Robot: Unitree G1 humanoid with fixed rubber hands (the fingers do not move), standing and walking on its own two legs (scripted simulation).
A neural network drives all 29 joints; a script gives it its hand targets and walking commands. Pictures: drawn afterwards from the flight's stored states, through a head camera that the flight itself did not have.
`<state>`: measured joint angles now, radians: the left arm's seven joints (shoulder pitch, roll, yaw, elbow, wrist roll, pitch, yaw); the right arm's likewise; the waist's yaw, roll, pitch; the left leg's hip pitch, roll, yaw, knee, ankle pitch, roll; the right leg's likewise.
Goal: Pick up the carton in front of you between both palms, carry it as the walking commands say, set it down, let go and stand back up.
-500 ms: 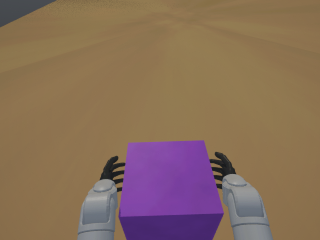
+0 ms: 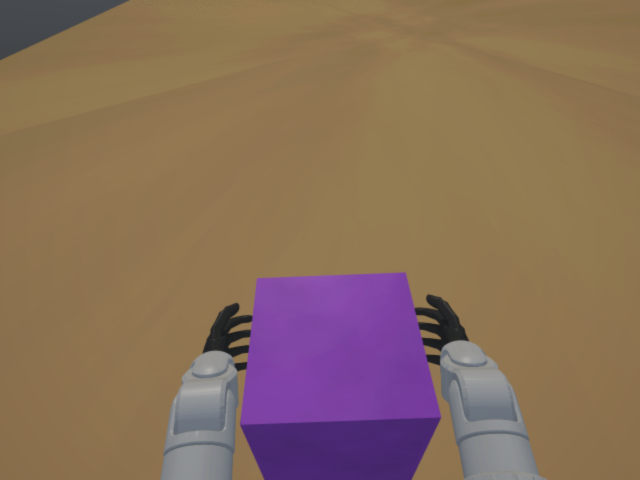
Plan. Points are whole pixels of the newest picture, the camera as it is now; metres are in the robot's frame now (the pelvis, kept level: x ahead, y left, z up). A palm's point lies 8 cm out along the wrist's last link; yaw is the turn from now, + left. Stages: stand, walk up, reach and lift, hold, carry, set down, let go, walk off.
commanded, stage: hold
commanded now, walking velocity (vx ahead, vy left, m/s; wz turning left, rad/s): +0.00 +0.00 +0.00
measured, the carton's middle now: (335, 384) +0.29 +0.00 -0.06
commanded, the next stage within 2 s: set down in 0.06 s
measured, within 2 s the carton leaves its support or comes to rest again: neither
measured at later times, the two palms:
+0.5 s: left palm (246, 356) +0.33 +0.13 -0.04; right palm (446, 352) +0.33 -0.17 -0.04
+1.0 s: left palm (276, 372) +0.40 +0.11 -0.21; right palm (434, 382) +0.37 -0.19 -0.21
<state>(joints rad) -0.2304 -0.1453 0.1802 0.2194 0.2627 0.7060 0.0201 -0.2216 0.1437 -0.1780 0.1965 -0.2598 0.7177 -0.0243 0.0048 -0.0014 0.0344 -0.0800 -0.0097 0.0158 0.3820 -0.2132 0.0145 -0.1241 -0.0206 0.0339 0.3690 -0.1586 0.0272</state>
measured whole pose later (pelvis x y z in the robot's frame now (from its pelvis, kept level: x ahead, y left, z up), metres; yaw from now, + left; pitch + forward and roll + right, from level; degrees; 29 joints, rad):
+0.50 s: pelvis -0.04 -0.02 -0.03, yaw +3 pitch +4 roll -1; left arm -0.67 -0.15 0.55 0.66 0.50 0.41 -0.06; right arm -0.63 0.22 -0.56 0.56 -0.48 0.44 -0.01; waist -0.04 0.01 0.14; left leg -0.47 -0.03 -0.11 0.69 -0.28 -0.02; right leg -0.49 0.04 0.04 0.65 -0.23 0.00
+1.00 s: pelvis -0.04 +0.00 -0.14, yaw +3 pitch +39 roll -1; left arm -0.80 -0.11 0.41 0.63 0.29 0.27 0.04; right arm -0.73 0.14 -0.55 0.49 -0.30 0.29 -0.01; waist -0.09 0.05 -0.16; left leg -1.47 -0.10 -0.09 1.24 -0.44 -0.01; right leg -1.48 0.05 0.08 1.20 -0.39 0.05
